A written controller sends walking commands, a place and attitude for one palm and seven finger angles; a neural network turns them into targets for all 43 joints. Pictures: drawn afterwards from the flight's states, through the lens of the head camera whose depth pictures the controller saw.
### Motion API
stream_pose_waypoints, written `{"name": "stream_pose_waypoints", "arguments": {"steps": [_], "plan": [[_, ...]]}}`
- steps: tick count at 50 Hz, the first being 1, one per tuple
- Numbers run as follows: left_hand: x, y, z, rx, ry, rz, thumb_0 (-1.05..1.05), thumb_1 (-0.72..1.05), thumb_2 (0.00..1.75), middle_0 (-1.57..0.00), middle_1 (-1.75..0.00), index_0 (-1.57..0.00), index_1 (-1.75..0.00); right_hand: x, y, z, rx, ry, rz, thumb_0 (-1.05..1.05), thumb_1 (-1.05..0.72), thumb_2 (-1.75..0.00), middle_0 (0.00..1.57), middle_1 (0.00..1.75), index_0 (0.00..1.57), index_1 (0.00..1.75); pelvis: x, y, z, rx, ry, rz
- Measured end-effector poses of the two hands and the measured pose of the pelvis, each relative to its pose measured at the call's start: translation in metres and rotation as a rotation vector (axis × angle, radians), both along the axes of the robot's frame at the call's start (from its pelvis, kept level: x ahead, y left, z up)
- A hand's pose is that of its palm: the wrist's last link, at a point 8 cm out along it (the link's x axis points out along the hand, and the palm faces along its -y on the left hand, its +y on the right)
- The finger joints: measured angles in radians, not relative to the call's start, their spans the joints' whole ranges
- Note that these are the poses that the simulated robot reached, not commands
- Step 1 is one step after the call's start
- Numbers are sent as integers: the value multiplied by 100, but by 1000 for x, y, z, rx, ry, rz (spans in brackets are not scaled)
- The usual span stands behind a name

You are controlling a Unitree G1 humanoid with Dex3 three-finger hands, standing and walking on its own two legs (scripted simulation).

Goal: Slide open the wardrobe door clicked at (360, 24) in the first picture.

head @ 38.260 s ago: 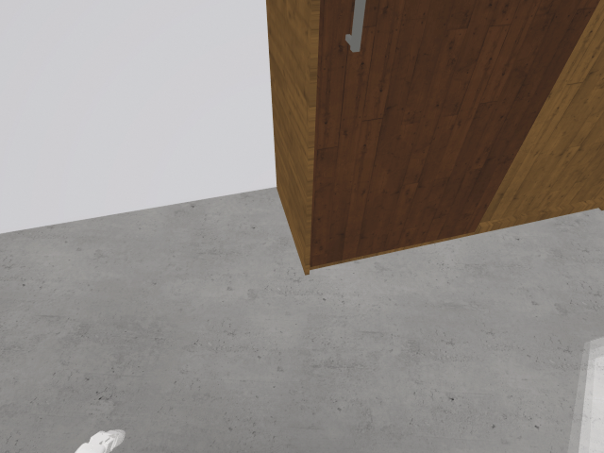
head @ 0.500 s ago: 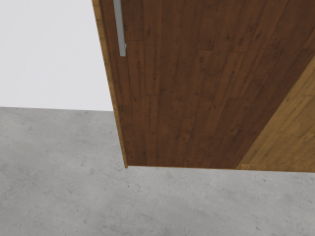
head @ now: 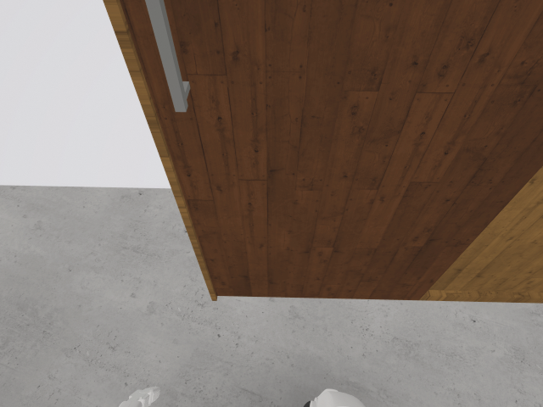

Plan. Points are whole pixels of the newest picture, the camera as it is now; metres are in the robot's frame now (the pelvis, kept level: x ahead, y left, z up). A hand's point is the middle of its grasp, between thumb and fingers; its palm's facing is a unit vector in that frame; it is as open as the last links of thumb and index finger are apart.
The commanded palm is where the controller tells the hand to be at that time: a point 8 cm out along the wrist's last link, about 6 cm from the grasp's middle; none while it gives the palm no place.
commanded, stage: come to a stop and stand still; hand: left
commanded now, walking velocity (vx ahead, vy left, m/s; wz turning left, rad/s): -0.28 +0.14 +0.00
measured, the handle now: (169, 38) +0.53 +0.14 +0.26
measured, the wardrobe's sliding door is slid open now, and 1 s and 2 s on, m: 0.00 0.00 0.00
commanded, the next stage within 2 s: look again from close up in 1.46 s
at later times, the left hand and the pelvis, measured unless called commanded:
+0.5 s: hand out of the picture +0.10 +0.19 -0.15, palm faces +0.05 -0.95 -0.30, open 7.4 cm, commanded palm none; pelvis +0.04 -0.02 +0.01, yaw -1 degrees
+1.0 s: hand out of the picture +0.03 +0.19 -0.15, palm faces +0.08 -0.98 -0.19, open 7.4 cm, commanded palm none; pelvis +0.00 +0.00 +0.03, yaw +1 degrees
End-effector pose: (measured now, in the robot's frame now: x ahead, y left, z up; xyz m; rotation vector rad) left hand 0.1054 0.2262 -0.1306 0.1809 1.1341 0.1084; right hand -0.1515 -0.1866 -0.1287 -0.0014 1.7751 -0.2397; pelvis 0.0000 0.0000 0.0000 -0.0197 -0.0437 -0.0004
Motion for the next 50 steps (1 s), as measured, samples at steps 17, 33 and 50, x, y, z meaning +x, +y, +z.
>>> {"name": "stream_pose_waypoints", "arguments": {"steps": [17,33,50], "plan": [[-5,18,10,5,145,108,-1,92,89,-20,-30,-20,-30,239,-34,14,-117,-457,209,1,-94,-89,20,30,20,30,45,8,22,1,52,11],[-41,-13,27,77,162,101,0,91,89,-20,-30,-20,-30,238,-81,-1,-67,-438,185,0,-91,-90,20,30,20,30,26,-26,22,49,35,10],[-87,12,10,-15,199,130,0,91,89,-20,-30,-20,-30,163,-33,13,-62,-370,217,0,-91,-90,20,30,20,30,3,2,26,22,24,18]]}}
